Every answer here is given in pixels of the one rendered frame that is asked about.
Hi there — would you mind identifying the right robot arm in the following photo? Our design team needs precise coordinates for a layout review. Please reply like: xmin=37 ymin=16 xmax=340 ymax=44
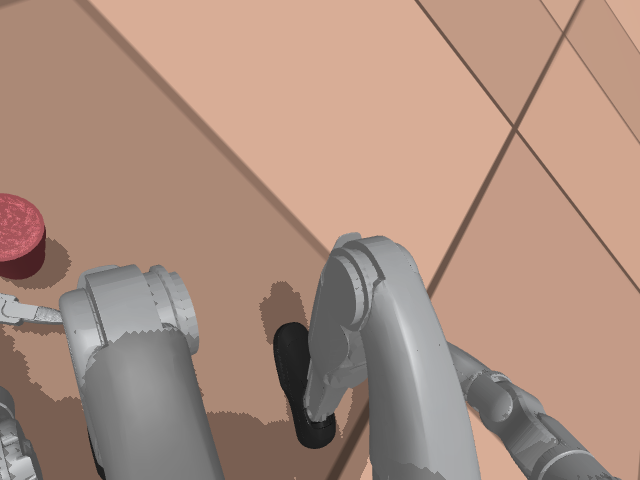
xmin=467 ymin=371 xmax=622 ymax=480

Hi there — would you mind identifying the left robot hand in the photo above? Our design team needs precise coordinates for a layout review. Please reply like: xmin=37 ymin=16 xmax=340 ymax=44
xmin=0 ymin=293 xmax=63 ymax=326

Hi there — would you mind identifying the left robot foot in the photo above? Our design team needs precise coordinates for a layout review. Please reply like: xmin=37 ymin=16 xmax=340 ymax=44
xmin=87 ymin=427 xmax=106 ymax=480

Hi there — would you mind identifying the right robot hand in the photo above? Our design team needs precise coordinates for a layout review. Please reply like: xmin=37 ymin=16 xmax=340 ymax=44
xmin=447 ymin=341 xmax=492 ymax=401

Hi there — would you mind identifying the right robot foot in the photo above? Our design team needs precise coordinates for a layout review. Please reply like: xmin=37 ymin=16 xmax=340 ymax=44
xmin=273 ymin=322 xmax=336 ymax=449

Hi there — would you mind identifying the cup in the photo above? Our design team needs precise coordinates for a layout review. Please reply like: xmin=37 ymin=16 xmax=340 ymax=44
xmin=0 ymin=193 xmax=46 ymax=280

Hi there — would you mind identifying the left robot arm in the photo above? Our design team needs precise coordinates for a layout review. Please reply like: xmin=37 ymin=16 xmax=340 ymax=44
xmin=0 ymin=386 xmax=43 ymax=480

